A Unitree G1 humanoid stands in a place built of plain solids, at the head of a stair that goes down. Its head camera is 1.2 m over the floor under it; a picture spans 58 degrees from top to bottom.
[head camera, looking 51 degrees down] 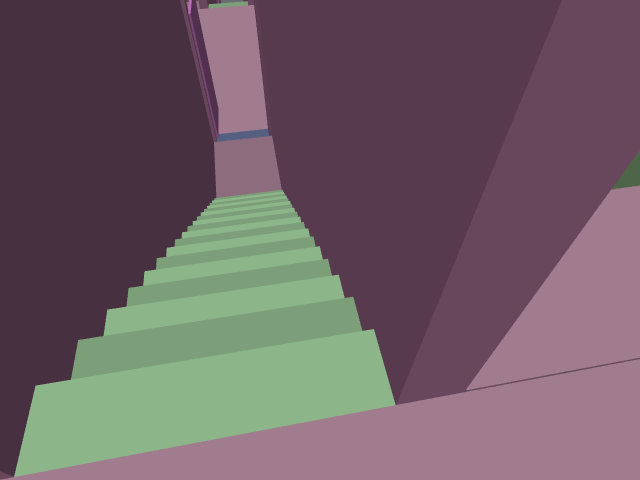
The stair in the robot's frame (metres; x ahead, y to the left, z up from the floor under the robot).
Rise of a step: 0.19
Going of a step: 0.23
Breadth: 0.98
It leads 10 degrees to the left of straight ahead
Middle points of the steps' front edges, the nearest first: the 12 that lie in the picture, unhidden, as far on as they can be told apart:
0.54 0.32 0.00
0.77 0.36 -0.19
0.99 0.40 -0.38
1.22 0.44 -0.57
1.45 0.48 -0.76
1.68 0.53 -0.95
1.91 0.57 -1.14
2.14 0.61 -1.33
2.37 0.65 -1.51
2.60 0.69 -1.70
2.83 0.73 -1.89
3.06 0.77 -2.08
